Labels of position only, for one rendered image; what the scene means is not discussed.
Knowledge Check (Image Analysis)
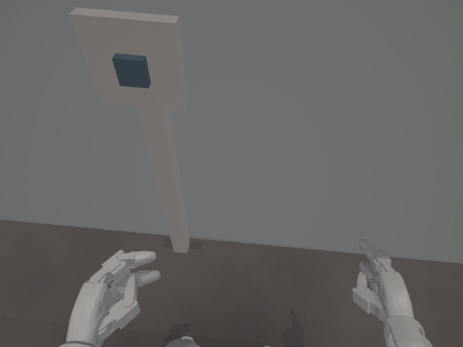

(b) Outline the robot right forearm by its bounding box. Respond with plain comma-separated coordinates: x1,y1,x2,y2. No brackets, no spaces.
383,315,433,347

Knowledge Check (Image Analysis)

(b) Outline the panel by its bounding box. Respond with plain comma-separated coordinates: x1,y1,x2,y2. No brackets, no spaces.
69,7,190,254

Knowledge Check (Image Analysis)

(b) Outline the robot left hand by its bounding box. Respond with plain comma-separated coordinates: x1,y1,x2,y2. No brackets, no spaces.
66,250,161,347

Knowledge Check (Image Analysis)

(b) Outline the robot right hand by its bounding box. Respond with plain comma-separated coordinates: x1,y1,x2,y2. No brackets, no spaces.
352,239,414,323

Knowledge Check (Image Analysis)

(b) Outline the button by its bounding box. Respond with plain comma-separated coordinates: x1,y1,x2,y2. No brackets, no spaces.
112,53,151,88

